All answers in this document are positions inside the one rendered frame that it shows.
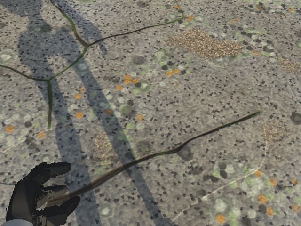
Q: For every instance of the robot left hand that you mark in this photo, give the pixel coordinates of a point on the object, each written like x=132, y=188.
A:
x=30, y=194

